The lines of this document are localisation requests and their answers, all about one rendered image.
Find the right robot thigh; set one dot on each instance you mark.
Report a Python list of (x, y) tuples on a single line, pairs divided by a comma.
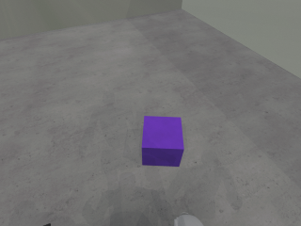
[(187, 220)]

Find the carton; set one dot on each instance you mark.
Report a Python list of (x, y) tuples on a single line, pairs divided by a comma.
[(162, 141)]

